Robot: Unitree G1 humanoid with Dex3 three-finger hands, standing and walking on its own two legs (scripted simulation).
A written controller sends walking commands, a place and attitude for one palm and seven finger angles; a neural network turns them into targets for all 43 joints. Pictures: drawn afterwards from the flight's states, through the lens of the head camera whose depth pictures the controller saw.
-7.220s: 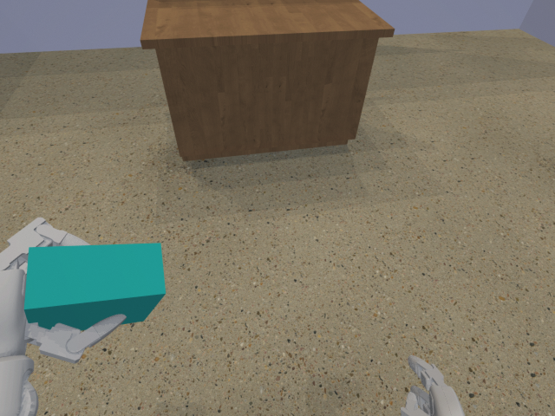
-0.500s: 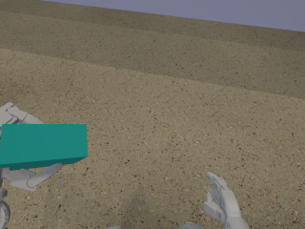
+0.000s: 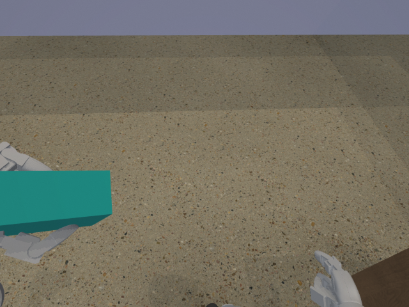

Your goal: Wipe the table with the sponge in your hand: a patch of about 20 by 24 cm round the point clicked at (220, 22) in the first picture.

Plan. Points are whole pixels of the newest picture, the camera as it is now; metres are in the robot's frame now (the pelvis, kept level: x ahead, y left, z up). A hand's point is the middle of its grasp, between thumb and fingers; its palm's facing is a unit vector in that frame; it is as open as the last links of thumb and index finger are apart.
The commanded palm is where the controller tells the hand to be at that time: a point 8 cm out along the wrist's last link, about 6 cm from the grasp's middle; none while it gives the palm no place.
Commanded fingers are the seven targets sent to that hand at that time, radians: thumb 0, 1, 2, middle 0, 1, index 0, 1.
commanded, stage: turn to face it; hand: left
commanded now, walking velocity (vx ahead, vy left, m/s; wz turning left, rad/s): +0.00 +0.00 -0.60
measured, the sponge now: (70, 203) +0.23 +0.21 +0.16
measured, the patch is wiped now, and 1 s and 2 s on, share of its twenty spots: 0.00 0.00 0.00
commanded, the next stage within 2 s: none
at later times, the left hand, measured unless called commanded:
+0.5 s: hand (155, 230) +0.19 +0.08 +0.17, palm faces -0.01 -0.83 -0.56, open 10.2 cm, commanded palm +0.15 +0.16 +0.19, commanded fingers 0.00 0.10 1.30 -1.20 -1.60 -1.20 -1.60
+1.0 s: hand (249, 295) +0.13 -0.03 +0.17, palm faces -0.17 -0.84 -0.51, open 10.2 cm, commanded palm +0.10 +0.05 +0.19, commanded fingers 0.00 0.10 1.30 -1.20 -1.60 -1.20 -1.60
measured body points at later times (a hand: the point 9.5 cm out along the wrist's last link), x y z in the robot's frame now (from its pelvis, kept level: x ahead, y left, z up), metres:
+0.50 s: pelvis -0.09 -0.05 +0.00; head -0.04 -0.09 +0.44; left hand +0.19 +0.13 +0.20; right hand -0.02 -0.33 -0.11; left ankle -0.05 +0.10 -0.67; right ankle -0.05 -0.15 -0.73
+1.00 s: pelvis -0.19 -0.08 -0.02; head -0.17 -0.13 +0.43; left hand +0.13 +0.01 +0.19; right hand -0.16 -0.34 -0.13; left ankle -0.09 +0.07 -0.70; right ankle -0.21 -0.17 -0.73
